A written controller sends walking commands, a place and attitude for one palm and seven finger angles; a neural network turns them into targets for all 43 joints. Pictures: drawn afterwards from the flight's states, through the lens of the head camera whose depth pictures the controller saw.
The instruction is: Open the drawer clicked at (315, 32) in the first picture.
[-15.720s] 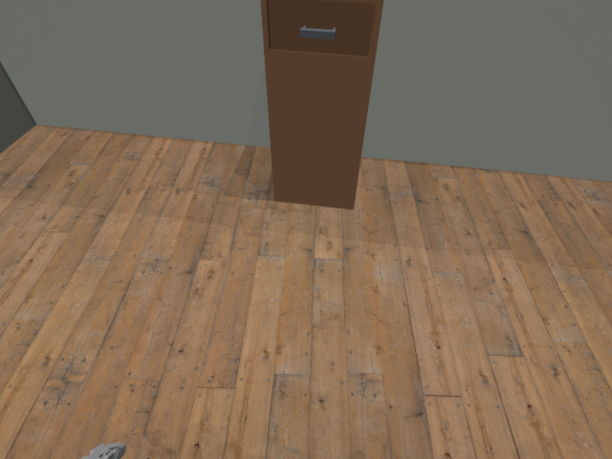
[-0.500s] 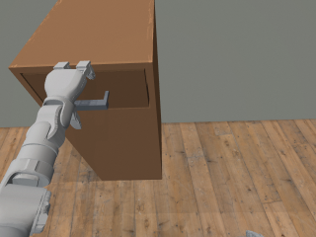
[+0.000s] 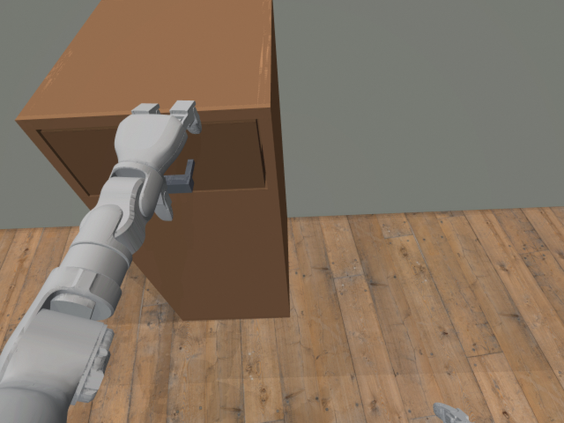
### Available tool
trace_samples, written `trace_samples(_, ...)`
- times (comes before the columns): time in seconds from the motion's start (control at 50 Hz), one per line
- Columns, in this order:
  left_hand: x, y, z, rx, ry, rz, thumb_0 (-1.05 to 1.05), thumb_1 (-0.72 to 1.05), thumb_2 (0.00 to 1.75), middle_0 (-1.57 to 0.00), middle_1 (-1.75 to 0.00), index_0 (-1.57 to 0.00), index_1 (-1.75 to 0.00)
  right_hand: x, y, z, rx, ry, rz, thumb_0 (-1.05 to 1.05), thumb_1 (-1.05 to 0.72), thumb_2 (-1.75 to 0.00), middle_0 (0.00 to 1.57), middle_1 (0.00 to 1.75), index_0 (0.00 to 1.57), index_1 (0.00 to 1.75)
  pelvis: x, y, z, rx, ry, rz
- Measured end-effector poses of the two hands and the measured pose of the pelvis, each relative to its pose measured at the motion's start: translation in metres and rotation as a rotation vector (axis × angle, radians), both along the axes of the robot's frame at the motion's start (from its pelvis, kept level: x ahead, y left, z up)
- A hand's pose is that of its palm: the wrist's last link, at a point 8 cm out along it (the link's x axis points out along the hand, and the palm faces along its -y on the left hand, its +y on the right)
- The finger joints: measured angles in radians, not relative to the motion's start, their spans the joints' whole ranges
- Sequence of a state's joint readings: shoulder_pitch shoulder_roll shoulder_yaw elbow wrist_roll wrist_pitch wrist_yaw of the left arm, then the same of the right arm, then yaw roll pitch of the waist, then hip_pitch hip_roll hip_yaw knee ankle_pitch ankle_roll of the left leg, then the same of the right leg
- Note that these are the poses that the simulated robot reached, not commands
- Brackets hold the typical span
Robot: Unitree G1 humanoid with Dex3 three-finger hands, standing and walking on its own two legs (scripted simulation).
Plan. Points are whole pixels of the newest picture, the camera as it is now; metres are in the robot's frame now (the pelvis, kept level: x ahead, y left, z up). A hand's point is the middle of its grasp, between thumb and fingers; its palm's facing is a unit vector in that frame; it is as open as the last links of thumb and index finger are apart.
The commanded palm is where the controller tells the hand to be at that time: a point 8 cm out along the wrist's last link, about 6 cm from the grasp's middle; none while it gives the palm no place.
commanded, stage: move the hooked fingers above the handle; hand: left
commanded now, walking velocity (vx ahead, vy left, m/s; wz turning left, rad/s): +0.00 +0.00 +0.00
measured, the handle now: (160, 175) +0.49 +0.23 +0.05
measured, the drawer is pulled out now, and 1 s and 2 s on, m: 0.00 0.00 0.00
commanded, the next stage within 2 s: lower the fingers behind the handle in 1.24 s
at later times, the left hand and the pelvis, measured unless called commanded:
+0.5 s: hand (153, 183) +0.43 +0.21 +0.10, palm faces +0.06 -0.06 -1.00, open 13.8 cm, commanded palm +0.42 +0.24 +0.16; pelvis -0.01 +0.00 +0.00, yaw +3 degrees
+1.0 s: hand (139, 196) +0.41 +0.23 +0.09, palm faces -0.01 -0.03 -1.00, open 13.8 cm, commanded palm +0.41 +0.25 +0.16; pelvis -0.01 +0.01 +0.00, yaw +2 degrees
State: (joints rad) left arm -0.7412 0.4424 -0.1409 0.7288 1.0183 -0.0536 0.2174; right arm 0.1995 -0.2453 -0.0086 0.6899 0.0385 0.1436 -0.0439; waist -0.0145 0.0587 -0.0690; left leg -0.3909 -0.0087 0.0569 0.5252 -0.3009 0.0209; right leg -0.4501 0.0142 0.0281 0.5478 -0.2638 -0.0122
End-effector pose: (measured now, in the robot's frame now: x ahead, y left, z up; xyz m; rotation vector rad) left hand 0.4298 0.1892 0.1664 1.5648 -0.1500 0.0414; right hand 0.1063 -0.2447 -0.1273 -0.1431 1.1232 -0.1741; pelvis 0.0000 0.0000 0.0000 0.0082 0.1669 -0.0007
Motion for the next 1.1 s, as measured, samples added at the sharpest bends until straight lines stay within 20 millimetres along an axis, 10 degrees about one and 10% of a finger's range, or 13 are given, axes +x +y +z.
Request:
trace_samples(0.28, -0.027, 0.074, -0.022, 0.026, 0.292, 0.235, 0.00, -0.49, 0.30, -0.33, -1.22, -0.33, -1.22, -0.028, -0.027, 0.011, -0.069, 0.012, -0.043, 0.01, -0.90, -0.90, 0.20, 0.30, 0.20, 0.30, -0.004, -0.012, 0.003, 0.001, -0.030, 0.008)
trace_samples(0.48, -0.031, 0.024, -0.018, -0.038, 0.092, -0.096, 0.00, -0.49, 0.30, -0.32, -1.20, -0.32, -1.20, -0.021, -0.041, 0.015, -0.144, 0.028, -0.001, 0.01, -0.91, -0.90, 0.20, 0.29, 0.20, 0.30, -0.008, -0.003, -0.003, -0.010, -0.012, 0.051)
trace_samples(0.76, -0.006, 0.052, -0.003, -0.001, 0.181, 0.221, 0.00, -0.49, 0.30, -0.37, -1.25, -0.35, -1.25, -0.023, 0.011, -0.001, 0.037, 0.004, -0.045, 0.01, -0.90, -0.90, 0.20, 0.29, 0.20, 0.30, -0.004, 0.004, 0.001, 0.000, -0.017, -0.010)
trace_samples(0.96, -0.040, 0.049, -0.026, -0.001, 0.192, -0.017, 0.00, -0.49, 0.30, -0.33, -1.21, -0.33, -1.21, -0.021, -0.011, 0.009, -0.080, 0.027, 0.013, 0.01, -0.90, -0.90, 0.20, 0.30, 0.20, 0.30, -0.004, 0.004, -0.002, -0.012, -0.022, 0.040)
trace_samples(1.1, -0.017, 0.047, -0.004, -0.029, 0.018, 0.033, 0.00, -0.49, 0.30, -0.32, -1.20, -0.32, -1.20, -0.015, -0.019, 0.010, -0.088, 0.013, 0.004, 0.01, -0.91, -0.90, 0.20, 0.29, 0.20, 0.30, -0.006, 0.007, -0.003, -0.012, -0.002, 0.035)
